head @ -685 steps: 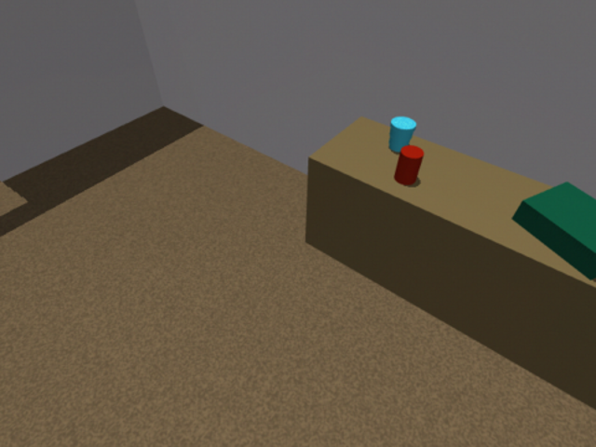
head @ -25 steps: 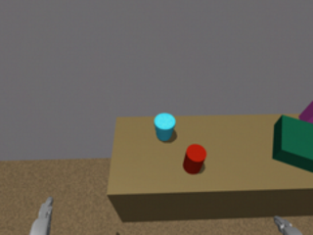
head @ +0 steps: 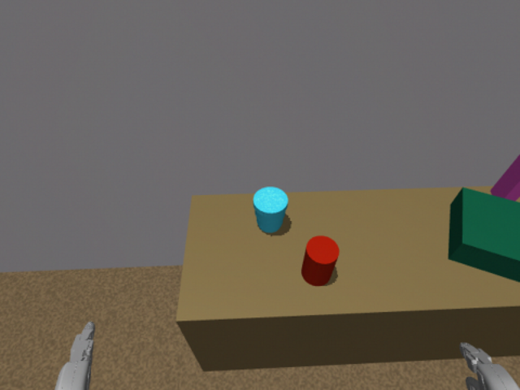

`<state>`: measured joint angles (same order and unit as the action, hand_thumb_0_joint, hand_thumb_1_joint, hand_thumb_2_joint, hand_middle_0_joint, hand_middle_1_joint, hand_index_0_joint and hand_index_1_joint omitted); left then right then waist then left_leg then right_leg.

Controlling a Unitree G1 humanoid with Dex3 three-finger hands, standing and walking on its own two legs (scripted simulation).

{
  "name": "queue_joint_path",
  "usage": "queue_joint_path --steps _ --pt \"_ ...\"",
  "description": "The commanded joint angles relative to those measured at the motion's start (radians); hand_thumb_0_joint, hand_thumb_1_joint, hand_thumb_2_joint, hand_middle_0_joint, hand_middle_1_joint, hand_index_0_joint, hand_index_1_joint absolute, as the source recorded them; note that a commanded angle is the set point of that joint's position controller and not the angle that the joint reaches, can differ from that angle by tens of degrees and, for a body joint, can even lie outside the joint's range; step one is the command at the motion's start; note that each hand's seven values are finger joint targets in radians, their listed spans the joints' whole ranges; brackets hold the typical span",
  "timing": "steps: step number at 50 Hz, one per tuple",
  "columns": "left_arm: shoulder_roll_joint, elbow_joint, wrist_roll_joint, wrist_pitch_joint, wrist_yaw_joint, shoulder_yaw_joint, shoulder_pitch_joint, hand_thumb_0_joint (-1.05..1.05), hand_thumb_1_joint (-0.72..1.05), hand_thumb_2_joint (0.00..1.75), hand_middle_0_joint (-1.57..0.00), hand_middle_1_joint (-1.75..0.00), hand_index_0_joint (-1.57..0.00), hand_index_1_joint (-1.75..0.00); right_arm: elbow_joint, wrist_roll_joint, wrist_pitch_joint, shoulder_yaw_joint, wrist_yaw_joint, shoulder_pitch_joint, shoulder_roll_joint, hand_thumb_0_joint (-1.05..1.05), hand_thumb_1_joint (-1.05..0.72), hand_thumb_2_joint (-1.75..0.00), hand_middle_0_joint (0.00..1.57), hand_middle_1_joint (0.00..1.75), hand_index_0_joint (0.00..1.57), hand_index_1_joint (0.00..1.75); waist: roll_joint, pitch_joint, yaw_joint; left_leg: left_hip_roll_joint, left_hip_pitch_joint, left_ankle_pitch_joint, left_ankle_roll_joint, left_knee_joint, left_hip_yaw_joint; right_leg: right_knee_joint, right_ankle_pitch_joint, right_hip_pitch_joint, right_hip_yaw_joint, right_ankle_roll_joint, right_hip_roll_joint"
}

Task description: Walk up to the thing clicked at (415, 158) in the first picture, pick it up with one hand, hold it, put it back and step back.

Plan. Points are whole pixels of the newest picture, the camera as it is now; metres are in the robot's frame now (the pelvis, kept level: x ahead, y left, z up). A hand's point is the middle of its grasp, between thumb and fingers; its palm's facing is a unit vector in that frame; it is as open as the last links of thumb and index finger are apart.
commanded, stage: go down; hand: right
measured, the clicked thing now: (319, 261) +0.46 -0.12 -0.20
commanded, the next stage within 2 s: approach in 1.38 s
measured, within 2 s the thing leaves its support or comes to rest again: neither
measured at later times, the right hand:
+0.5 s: hand (462, 277) +0.32 -0.30 +0.02, palm faces +0.07 +0.99 -0.15, open 17.4 cm
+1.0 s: hand (477, 236) +0.36 -0.32 +0.07, palm faces +0.08 +0.99 -0.09, open 17.5 cm
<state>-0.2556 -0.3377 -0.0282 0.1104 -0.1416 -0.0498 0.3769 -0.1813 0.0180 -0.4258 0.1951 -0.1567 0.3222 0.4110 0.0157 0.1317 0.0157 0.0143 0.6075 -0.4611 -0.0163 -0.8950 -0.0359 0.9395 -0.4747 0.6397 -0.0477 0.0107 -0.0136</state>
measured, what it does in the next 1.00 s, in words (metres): stands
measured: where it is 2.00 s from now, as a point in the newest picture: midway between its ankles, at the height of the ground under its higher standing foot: outside the picture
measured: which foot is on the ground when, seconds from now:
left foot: down 0.00-1.00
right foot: down 0.00-1.00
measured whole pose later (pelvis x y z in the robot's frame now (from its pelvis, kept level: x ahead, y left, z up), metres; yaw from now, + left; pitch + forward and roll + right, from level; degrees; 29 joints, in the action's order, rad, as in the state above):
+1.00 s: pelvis +0.00 +0.00 +0.02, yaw +1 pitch +11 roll +1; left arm -0.25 -0.52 -0.02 0.17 -0.12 0.02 0.28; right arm -0.94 0.13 0.04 0.46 -0.47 -0.41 0.66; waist -0.01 0.10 0.07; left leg 0.00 0.56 -0.38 -0.01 -0.76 -0.01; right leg 0.81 -0.41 0.58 -0.02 0.01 -0.03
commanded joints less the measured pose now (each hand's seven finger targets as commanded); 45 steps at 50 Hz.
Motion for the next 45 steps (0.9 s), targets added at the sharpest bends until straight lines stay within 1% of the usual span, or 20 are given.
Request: queue_joint_path --steps 1,5,9,11,14,17,18,21,23,24,26,29,30,32,34,36,39,41,43,45 --pt "-0.136 0.145 0.007 0.077 -0.029 -0.044 -0.075 0.00 -0.55 0.05 -0.06 -0.05 -0.05 -0.06 0.220 0.020 0.109 0.171 0.013 -0.263 0.288 0.00 0.50 0.00 0.07 0.03 0.07 0.03 0.085 0.132 0.013 -0.005 -0.067 0.202 0.019 0.144 0.007 -0.158 0.216 -0.127 0.011 -0.019 0.012" --pt "-0.152 0.072 0.006 0.091 -0.040 -0.060 -0.015 0.00 -0.55 0.05 -0.05 -0.05 -0.05 -0.06 0.158 0.049 0.144 0.202 -0.017 -0.368 0.328 0.00 0.50 0.00 0.08 0.03 0.07 0.03 0.116 0.136 0.032 -0.006 -0.074 0.209 0.020 0.157 0.007 -0.173 0.211 -0.151 0.008 -0.018 0.013" --pt "-0.194 0.078 -0.001 0.102 -0.038 -0.087 -0.082 0.00 -0.55 0.05 -0.05 -0.05 -0.05 -0.06 -0.058 0.060 0.148 0.202 -0.069 -0.522 0.340 0.00 0.50 0.00 0.08 0.03 0.07 0.03 0.073 0.076 0.058 -0.013 -0.048 0.173 0.020 0.180 -0.008 -0.203 0.174 -0.138 -0.005 -0.019 0.006" --pt "-0.180 0.093 -0.005 0.111 -0.033 -0.063 -0.102 0.00 -0.55 0.05 -0.05 -0.05 -0.05 -0.06 -0.172 0.072 0.152 0.200 -0.107 -0.584 0.338 0.00 0.50 0.00 0.08 0.03 0.07 0.03 0.025 0.072 0.055 -0.014 -0.059 0.164 0.018 0.197 -0.010 -0.205 0.163 -0.130 -0.007 -0.026 0.005" --pt "-0.133 0.095 -0.009 0.118 -0.016 0.008 -0.098 0.00 -0.55 0.05 -0.05 -0.05 -0.04 -0.06 -0.260 0.086 0.167 0.210 -0.165 -0.624 0.364 0.00 0.51 0.00 0.08 0.03 0.07 0.03 0.042 0.104 0.015 -0.017 -0.099 0.199 0.025 0.196 -0.013 -0.221 0.220 -0.153 -0.001 -0.022 0.008" --pt "-0.109 0.082 -0.008 0.118 -0.006 0.040 -0.101 0.00 -0.55 0.05 -0.05 -0.05 -0.05 -0.06 -0.293 0.090 0.201 0.247 -0.200 -0.666 0.424 0.00 0.54 -0.01 0.07 0.04 0.06 0.04 0.078 0.146 -0.016 -0.015 -0.146 0.261 0.028 0.195 -0.006 -0.221 0.288 -0.173 0.011 -0.019 0.013" --pt "-0.112 0.063 -0.006 0.116 -0.003 0.035 -0.088 0.00 -0.55 0.05 -0.05 -0.05 -0.05 -0.05 -0.308 0.089 0.218 0.261 -0.205 -0.703 0.453 0.00 0.53 -0.01 0.07 0.04 0.06 0.04 0.087 0.138 -0.006 -0.016 -0.144 0.273 0.028 0.196 -0.002 -0.221 0.300 -0.173 0.014 -0.019 0.013" --pt "-0.183 0.007 0.003 0.114 0.000 -0.052 -0.089 0.00 -0.55 0.05 -0.05 -0.05 -0.05 -0.05 -0.340 0.086 0.273 0.304 -0.208 -0.741 0.509 0.00 0.55 -0.01 0.06 0.04 0.05 0.04 0.103 0.155 0.004 -0.019 -0.125 0.281 0.034 0.185 0.004 -0.221 0.315 -0.183 0.016 -0.020 0.010" --pt "-0.211 0.040 0.004 0.120 0.004 -0.076 -0.115 0.00 -0.55 0.05 -0.05 -0.05 -0.04 -0.05 -0.318 0.089 0.313 0.331 -0.208 -0.790 0.547 0.00 0.56 0.00 0.06 0.04 0.06 0.04 0.093 0.232 0.012 -0.020 -0.158 0.332 0.034 0.185 0.008 -0.208 0.363 -0.212 0.014 -0.024 0.009" --pt "-0.205 0.039 0.004 0.121 0.004 -0.066 -0.134 0.00 -0.56 0.06 -0.05 -0.05 -0.04 -0.05 -0.308 0.089 0.329 0.335 -0.207 -0.798 0.548 0.00 0.56 0.00 0.06 0.04 0.06 0.04 0.101 0.255 0.004 -0.022 -0.169 0.344 0.035 0.180 0.006 -0.212 0.385 -0.225 0.012 -0.022 0.007" --pt "-0.206 0.039 0.000 0.122 -0.001 -0.075 -0.149 0.00 -0.56 0.06 -0.05 -0.05 -0.04 -0.05 -0.303 0.101 0.366 0.338 -0.215 -0.839 0.543 0.00 0.56 -0.01 0.06 0.04 0.05 0.04 0.082 0.278 0.020 -0.023 -0.177 0.369 0.032 0.186 0.011 -0.203 0.402 -0.258 0.015 -0.028 0.009" --pt "-0.132 0.002 -0.003 0.125 -0.003 0.012 -0.155 0.00 -0.56 0.07 -0.04 -0.05 -0.04 -0.06 -0.372 0.122 0.405 0.308 -0.238 -0.857 0.493 0.00 0.58 0.00 0.06 0.04 0.05 0.04 0.079 0.260 0.017 -0.025 -0.171 0.367 0.031 0.190 0.009 -0.211 0.400 -0.242 0.012 -0.029 0.006" --pt "-0.107 -0.037 -0.003 0.119 -0.002 0.035 -0.141 0.00 -0.56 0.07 -0.04 -0.05 -0.04 -0.06 -0.431 0.127 0.409 0.291 -0.252 -0.844 0.467 0.00 0.58 0.00 0.06 0.04 0.06 0.04 0.084 0.205 0.017 -0.027 -0.145 0.351 0.032 0.195 0.006 -0.218 0.396 -0.227 0.010 -0.029 0.003" --pt "-0.145 -0.068 0.002 0.116 -0.009 -0.002 -0.140 0.00 -0.57 0.07 -0.05 -0.04 -0.03 -0.06 -0.434 0.129 0.431 0.304 -0.268 -0.919 0.511 0.00 0.57 0.00 0.07 0.04 0.06 0.04 0.108 0.241 0.038 -0.024 -0.130 0.366 0.031 0.200 0.012 -0.216 0.422 -0.249 0.008 -0.031 0.003" --pt "-0.157 -0.083 0.008 0.114 -0.010 -0.006 -0.132 0.00 -0.56 0.06 -0.04 -0.05 -0.04 -0.06 -0.446 0.117 0.438 0.296 -0.285 -0.932 0.530 0.00 0.54 0.00 0.08 0.04 0.06 0.04 0.149 0.250 0.042 -0.024 -0.115 0.380 0.033 0.201 0.011 -0.219 0.460 -0.285 0.012 -0.026 0.002" --pt "-0.204 -0.103 0.010 0.108 -0.015 -0.044 -0.112 0.00 -0.56 0.06 -0.04 -0.05 -0.04 -0.05 -0.497 0.118 0.445 0.293 -0.297 -0.933 0.537 0.00 0.54 0.00 0.08 0.03 0.06 0.03 0.102 0.234 0.059 -0.032 -0.104 0.382 0.032 0.206 0.002 -0.229 0.475 -0.292 0.005 -0.027 -0.004" --pt "-0.196 -0.084 0.009 0.108 -0.005 -0.038 -0.107 0.00 -0.55 0.05 -0.05 -0.05 -0.04 -0.05 -0.481 0.127 0.478 0.320 -0.301 -0.986 0.577 0.00 0.57 -0.01 0.07 0.04 0.06 0.04 0.127 0.228 0.046 -0.033 -0.104 0.368 0.034 0.211 0.000 -0.236 0.465 -0.302 0.005 -0.024 -0.005" --pt "-0.125 -0.093 0.008 0.106 0.007 0.022 -0.105 0.00 -0.54 0.05 -0.04 -0.05 -0.04 -0.05 -0.524 0.127 0.493 0.314 -0.307 -0.977 0.554 0.00 0.55 0.00 0.07 0.04 0.06 0.04 0.101 0.222 0.041 -0.031 -0.119 0.385 0.033 0.211 0.005 -0.229 0.448 -0.272 0.012 -0.029 0.002" --pt "-0.139 -0.052 0.006 0.108 0.006 0.017 -0.123 0.00 -0.55 0.06 -0.04 -0.05 -0.04 -0.05 -0.530 0.131 0.512 0.336 -0.305 -0.996 0.591 0.00 0.56 0.00 0.07 0.04 0.06 0.04 0.085 0.246 0.038 -0.028 -0.152 0.405 0.031 0.210 0.007 -0.228 0.449 -0.262 0.015 -0.030 0.005" --pt "-0.183 -0.012 0.007 0.105 0.002 -0.020 -0.139 0.00 -0.55 0.06 -0.04 -0.05 -0.04 -0.05 -0.541 0.137 0.521 0.343 -0.311 -1.011 0.600 0.00 0.57 0.00 0.07 0.04 0.06 0.04 0.089 0.293 0.044 -0.028 -0.163 0.433 0.031 0.208 0.008 -0.219 0.504 -0.288 0.011 -0.028 0.004"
